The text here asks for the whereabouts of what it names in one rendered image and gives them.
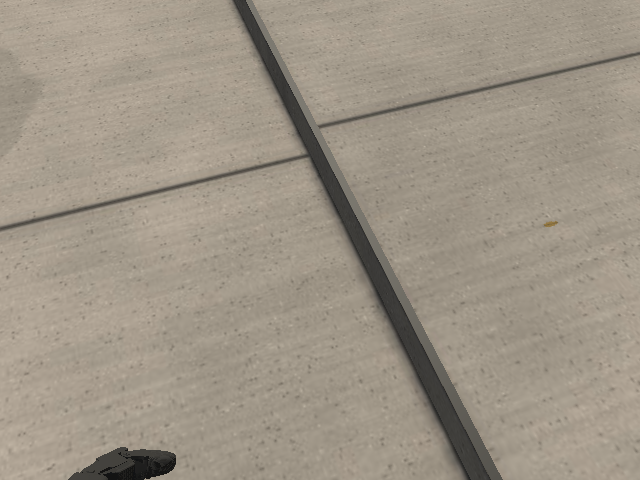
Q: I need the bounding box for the robot left hand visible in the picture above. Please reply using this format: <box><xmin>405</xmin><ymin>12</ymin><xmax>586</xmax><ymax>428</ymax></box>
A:
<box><xmin>68</xmin><ymin>447</ymin><xmax>176</xmax><ymax>480</ymax></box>

